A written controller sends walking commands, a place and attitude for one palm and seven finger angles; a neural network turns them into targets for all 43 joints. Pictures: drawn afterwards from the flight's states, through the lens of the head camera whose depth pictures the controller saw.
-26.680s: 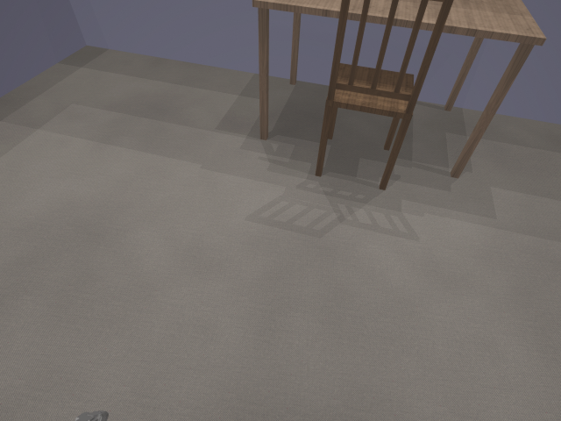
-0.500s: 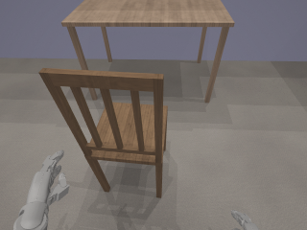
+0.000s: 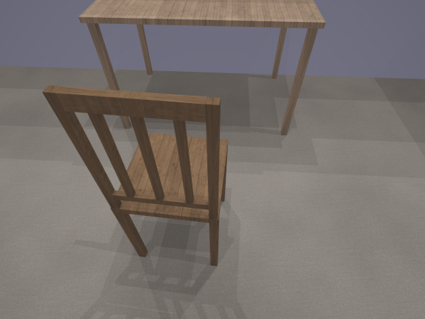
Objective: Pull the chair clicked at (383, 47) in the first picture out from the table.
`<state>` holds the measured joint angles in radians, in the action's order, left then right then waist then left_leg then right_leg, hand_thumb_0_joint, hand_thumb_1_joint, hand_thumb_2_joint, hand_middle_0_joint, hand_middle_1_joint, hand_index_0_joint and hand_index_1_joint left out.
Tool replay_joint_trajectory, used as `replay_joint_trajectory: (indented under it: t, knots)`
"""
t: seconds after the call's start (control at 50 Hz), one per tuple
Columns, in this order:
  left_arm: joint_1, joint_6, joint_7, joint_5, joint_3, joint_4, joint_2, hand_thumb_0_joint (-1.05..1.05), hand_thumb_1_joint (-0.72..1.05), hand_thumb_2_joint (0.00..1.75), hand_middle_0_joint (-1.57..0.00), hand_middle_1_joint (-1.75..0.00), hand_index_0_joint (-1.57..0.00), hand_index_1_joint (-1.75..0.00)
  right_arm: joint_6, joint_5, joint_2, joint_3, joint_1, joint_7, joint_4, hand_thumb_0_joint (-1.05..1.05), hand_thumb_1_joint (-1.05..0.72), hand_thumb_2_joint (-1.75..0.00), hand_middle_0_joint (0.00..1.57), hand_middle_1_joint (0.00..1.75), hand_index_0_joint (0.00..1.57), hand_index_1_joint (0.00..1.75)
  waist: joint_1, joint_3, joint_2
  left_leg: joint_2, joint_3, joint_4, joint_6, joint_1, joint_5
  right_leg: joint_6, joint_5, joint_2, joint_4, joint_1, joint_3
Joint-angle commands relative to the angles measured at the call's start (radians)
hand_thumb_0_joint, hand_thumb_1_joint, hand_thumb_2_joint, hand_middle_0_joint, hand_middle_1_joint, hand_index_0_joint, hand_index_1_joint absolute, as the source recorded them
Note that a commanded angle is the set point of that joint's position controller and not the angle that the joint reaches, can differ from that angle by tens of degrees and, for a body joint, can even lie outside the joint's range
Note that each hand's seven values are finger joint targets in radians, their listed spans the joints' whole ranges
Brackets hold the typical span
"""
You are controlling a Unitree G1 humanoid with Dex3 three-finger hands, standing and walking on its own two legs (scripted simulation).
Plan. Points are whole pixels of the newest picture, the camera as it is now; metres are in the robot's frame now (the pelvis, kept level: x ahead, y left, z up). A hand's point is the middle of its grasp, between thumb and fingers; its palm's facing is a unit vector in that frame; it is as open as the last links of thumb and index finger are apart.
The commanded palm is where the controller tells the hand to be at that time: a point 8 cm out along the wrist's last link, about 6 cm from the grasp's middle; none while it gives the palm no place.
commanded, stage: let the arm hang, fingers relaxed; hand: left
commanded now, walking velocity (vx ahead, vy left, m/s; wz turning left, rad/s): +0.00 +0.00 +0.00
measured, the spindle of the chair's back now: (150, 163) +0.50 +0.21 -0.06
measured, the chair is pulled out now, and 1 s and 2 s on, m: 0.68 0.68 0.68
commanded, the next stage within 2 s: look to check the result in 0.48 s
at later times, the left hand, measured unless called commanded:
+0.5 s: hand out of the picture -0.01 +0.15 -0.17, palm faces +0.06 -0.98 -0.17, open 7.3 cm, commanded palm none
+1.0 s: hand out of the picture -0.02 +0.14 -0.17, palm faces +0.06 -0.98 -0.17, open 7.4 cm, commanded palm none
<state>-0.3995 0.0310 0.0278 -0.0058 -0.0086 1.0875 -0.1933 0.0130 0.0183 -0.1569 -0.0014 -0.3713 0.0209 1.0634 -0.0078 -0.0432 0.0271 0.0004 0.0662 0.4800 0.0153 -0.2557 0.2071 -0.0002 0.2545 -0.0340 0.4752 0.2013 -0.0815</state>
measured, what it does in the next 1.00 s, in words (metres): stands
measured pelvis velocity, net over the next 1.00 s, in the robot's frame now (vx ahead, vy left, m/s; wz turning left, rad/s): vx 0.00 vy -0.02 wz -0.01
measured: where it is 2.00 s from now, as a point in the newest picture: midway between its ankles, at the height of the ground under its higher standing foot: outside the picture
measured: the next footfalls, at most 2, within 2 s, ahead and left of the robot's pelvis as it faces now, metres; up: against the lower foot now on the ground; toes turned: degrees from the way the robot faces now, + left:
none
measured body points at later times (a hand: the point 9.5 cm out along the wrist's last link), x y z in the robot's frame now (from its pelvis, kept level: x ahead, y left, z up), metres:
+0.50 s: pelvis +0.00 -0.01 +0.00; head +0.00 -0.02 +0.45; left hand -0.01 +0.20 -0.16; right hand -0.02 -0.22 -0.17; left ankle +0.03 +0.13 -0.74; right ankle +0.00 -0.12 -0.74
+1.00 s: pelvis +0.00 -0.02 +0.00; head +0.01 -0.02 +0.45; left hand -0.02 +0.19 -0.16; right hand -0.03 -0.22 -0.16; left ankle +0.03 +0.13 -0.74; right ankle +0.00 -0.12 -0.74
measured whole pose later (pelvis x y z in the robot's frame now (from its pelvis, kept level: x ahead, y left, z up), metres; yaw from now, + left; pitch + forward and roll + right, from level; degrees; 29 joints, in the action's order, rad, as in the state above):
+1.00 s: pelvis +0.00 -0.02 +0.00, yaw +0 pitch -2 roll +0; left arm -0.33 0.01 0.03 0.00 -0.01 1.08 -0.11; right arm 0.00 0.02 -0.11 0.00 -0.34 0.03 1.10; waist 0.00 -0.04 0.01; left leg -0.02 0.07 0.47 0.04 -0.24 0.20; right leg -0.02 0.26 -0.01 0.48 0.20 -0.08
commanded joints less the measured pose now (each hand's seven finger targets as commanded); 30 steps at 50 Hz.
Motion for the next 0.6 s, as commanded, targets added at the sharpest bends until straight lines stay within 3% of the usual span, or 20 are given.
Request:
replay_joint_trajectory:
  t: [0.0,0.08,0.12,0.18,0.2,0.28,0.3,0.36,0.42,0.48,0.5,0.58]
  knots:
    - [-0.037,-0.028,0.002,-0.001,-0.005,-0.034,-0.073,0.00,0.90,0.90,-0.20,-0.30,-0.20,-0.30,-0.021,-0.004,-0.072,0.018,-0.074,0.009,-0.016,0.00,-0.90,-0.90,0.20,0.30,0.20,0.30,0.003,-0.065,-0.062,-0.058,0.054,-0.094,-0.064,-0.031,0.034,-0.064,0.088,-0.068,-0.132,0.070,0.093]
    - [-0.047,-0.031,0.006,-0.001,-0.007,-0.031,-0.058,0.00,0.90,0.90,-0.20,-0.30,-0.20,-0.30,-0.024,-0.002,-0.055,0.014,-0.084,0.010,-0.002,0.00,-0.90,-0.90,0.20,0.30,0.20,0.30,0.005,-0.050,-0.038,-0.054,0.046,-0.079,-0.059,-0.021,-0.005,-0.065,0.071,-0.073,-0.123,0.068,0.101]
    - [-0.044,-0.029,0.006,-0.003,-0.007,-0.030,-0.052,0.00,0.90,0.90,-0.20,-0.30,-0.20,-0.30,-0.024,-0.002,-0.042,0.015,-0.079,0.011,0.002,0.00,-0.90,-0.90,0.20,0.30,0.20,0.30,0.003,-0.081,-0.021,-0.054,0.045,-0.082,-0.058,-0.036,-0.006,-0.066,0.071,-0.071,-0.124,0.081,0.097]
    - [-0.044,-0.032,0.007,-0.003,-0.010,-0.031,-0.041,0.00,0.90,0.90,-0.20,-0.30,-0.20,-0.30,-0.025,-0.001,-0.033,0.015,-0.082,0.012,0.004,0.00,-0.90,-0.90,0.20,0.30,0.20,0.30,0.003,-0.061,-0.031,-0.051,0.042,-0.076,-0.056,-0.031,-0.010,-0.067,0.069,-0.074,-0.123,0.069,0.097]
    - [-0.043,-0.031,0.008,-0.002,-0.011,-0.031,-0.041,0.00,0.90,0.90,-0.20,-0.30,-0.20,-0.30,-0.023,-0.003,-0.030,0.016,-0.077,0.014,0.003,0.00,-0.90,-0.90,0.20,0.30,0.20,0.30,-0.003,-0.091,-0.030,-0.050,0.037,-0.077,-0.057,-0.041,0.000,-0.069,0.079,-0.070,-0.135,0.079,0.094]
    - [-0.032,-0.035,0.009,-0.003,-0.015,-0.042,-0.031,0.00,0.90,0.90,-0.20,-0.30,-0.20,-0.30,-0.027,0.000,-0.023,0.017,-0.075,0.014,0.001,0.00,-0.90,-0.90,0.20,0.30,0.20,0.30,0.002,-0.053,-0.015,-0.052,0.037,-0.068,-0.052,-0.022,-0.044,-0.069,0.031,-0.072,-0.119,0.061,0.101]
    - [-0.027,-0.035,0.008,-0.001,-0.014,-0.036,-0.029,0.00,0.90,0.90,-0.20,-0.30,-0.20,-0.30,-0.026,-0.002,-0.021,0.017,-0.070,0.017,0.006,0.00,-0.90,-0.90,0.20,0.30,0.20,0.30,0.000,-0.077,-0.008,-0.055,0.035,-0.076,-0.054,-0.027,-0.044,-0.070,0.026,-0.067,-0.124,0.066,0.094]
    - [-0.027,-0.035,0.008,-0.002,-0.016,-0.039,-0.024,0.00,0.90,0.90,-0.20,-0.30,-0.20,-0.30,-0.029,0.000,-0.023,0.018,-0.070,0.017,0.007,0.00,-0.90,-0.90,0.20,0.30,0.20,0.30,-0.001,-0.056,0.009,-0.058,0.041,-0.077,-0.052,-0.026,-0.054,-0.067,0.002,-0.068,-0.114,0.046,0.097]
    - [-0.023,-0.033,0.007,-0.003,-0.017,-0.043,-0.025,0.00,0.90,0.90,-0.20,-0.30,-0.20,-0.30,-0.026,-0.001,-0.023,0.019,-0.067,0.018,0.004,0.00,-0.90,-0.90,0.20,0.30,0.20,0.30,0.000,-0.084,-0.014,-0.057,0.038,-0.080,-0.052,-0.038,-0.030,-0.069,0.029,-0.069,-0.128,0.059,0.097]
    - [-0.022,-0.035,0.007,-0.002,-0.020,-0.046,-0.026,0.00,0.90,0.90,-0.20,-0.30,-0.20,-0.30,-0.029,0.000,-0.027,0.019,-0.072,0.017,0.007,0.00,-0.90,-0.90,0.20,0.30,0.20,0.30,0.002,-0.037,-0.015,-0.059,0.042,-0.081,-0.053,-0.014,-0.040,-0.069,0.021,-0.070,-0.121,0.040,0.099]
    - [-0.016,-0.034,0.006,-0.002,-0.019,-0.044,-0.022,0.00,0.90,0.90,-0.20,-0.30,-0.20,-0.30,-0.027,-0.001,-0.023,0.021,-0.071,0.018,0.007,0.00,-0.90,-0.90,0.20,0.30,0.20,0.30,0.002,-0.060,-0.025,-0.059,0.043,-0.085,-0.054,-0.020,-0.023,-0.070,0.033,-0.063,-0.126,0.052,0.091]
    - [-0.017,-0.035,0.006,-0.002,-0.019,-0.044,-0.027,0.00,0.90,0.90,-0.20,-0.30,-0.20,-0.30,-0.031,-0.001,-0.029,0.019,-0.068,0.018,0.009,0.00,-0.90,-0.90,0.20,0.30,0.20,0.30,0.001,-0.044,-0.011,-0.062,0.045,-0.086,-0.053,-0.018,-0.053,-0.067,-0.001,-0.066,-0.116,0.033,0.095]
